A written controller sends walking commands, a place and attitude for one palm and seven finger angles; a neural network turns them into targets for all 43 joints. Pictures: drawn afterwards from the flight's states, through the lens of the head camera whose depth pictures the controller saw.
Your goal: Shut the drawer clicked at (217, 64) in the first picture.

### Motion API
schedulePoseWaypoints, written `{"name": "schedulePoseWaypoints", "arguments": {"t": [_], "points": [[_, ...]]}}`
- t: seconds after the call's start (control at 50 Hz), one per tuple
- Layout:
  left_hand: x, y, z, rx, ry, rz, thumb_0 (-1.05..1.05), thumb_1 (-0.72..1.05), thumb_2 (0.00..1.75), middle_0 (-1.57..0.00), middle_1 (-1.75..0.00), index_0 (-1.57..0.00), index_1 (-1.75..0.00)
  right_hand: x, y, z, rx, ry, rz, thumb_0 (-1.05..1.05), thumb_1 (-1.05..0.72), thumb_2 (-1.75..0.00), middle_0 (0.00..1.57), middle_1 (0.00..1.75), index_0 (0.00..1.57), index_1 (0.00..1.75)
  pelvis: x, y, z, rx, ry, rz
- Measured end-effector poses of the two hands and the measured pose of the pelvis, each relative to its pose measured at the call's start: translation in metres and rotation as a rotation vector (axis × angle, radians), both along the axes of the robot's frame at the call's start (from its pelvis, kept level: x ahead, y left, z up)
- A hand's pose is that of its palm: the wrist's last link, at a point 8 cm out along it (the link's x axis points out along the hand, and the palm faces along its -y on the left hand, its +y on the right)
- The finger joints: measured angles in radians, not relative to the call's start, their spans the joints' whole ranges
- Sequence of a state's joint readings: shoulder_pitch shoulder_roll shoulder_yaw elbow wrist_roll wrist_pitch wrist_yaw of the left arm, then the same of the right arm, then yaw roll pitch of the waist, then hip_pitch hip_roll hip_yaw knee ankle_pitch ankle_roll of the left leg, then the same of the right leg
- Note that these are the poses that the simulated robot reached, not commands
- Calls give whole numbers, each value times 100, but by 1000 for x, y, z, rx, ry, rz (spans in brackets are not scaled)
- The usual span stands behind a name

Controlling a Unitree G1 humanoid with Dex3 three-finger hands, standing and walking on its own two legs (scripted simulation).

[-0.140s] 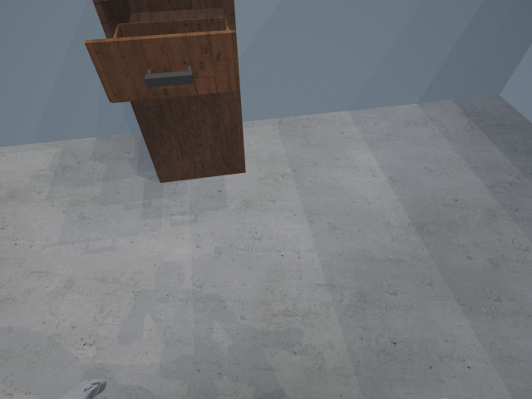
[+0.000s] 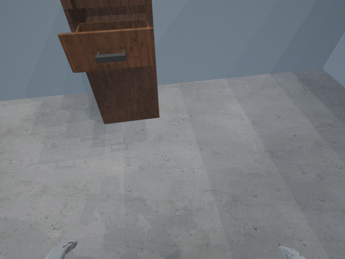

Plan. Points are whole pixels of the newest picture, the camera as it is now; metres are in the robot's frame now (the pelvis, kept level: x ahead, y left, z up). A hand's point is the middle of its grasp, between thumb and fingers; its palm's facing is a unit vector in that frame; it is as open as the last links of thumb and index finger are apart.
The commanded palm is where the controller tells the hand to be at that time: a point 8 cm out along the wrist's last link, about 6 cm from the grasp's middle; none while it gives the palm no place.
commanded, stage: stand and wait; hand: left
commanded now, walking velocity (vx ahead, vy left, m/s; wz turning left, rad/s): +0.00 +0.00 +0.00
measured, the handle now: (111, 55) +0.91 +0.34 -0.01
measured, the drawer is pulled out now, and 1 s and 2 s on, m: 0.29 0.29 0.29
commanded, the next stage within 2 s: look at it before walking up in 0.88 s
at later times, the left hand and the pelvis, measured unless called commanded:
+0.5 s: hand out of the picture +0.06 +0.23 -0.15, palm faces -0.02 -0.94 -0.35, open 7.4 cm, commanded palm none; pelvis -0.01 -0.02 +0.01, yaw +0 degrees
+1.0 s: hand out of the picture +0.05 +0.23 -0.14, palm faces -0.03 -0.94 -0.33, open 7.3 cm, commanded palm none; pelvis -0.03 -0.02 +0.01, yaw +0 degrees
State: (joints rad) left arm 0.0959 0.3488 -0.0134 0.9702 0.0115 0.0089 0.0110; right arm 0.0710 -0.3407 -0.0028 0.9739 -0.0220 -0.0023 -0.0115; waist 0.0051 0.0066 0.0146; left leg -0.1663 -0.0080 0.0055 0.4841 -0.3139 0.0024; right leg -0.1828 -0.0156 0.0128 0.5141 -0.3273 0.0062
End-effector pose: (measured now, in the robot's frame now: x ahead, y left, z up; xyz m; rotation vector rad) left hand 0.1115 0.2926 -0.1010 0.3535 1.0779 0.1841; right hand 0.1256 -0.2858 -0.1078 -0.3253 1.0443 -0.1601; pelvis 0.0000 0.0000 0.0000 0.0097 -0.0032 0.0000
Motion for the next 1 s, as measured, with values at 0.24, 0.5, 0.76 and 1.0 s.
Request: {"name": "schedulePoseWaypoints", "arguments": {"t": [0.24,0.5,0.76,1.0], "points": [[-17,-20,-5,-33,33,16,0,90,89,-20,-30,-21,-30,-12,-7,-1,8,35,-10,0,-91,-90,20,30,20,30,-3,-11,4,-1,-10,-1],[-59,-19,-9,-21,130,50,0,90,90,-20,-30,-21,-30,-67,-24,-8,-7,167,-56,0,-91,-90,20,30,20,30,-14,-19,6,-4,-21,-1],[-65,-21,-7,-26,117,40,0,90,90,-20,-30,-21,-30,-87,-23,-9,5,176,-67,0,-91,-90,20,30,20,30,-27,-19,8,-5,-28,-6],[-68,-21,-7,-35,102,30,0,90,90,-20,-30,-21,-30,-93,-18,-7,10,166,-66,0,-91,-90,20,30,20,30,-34,-16,9,-6,-27,-6]]}}
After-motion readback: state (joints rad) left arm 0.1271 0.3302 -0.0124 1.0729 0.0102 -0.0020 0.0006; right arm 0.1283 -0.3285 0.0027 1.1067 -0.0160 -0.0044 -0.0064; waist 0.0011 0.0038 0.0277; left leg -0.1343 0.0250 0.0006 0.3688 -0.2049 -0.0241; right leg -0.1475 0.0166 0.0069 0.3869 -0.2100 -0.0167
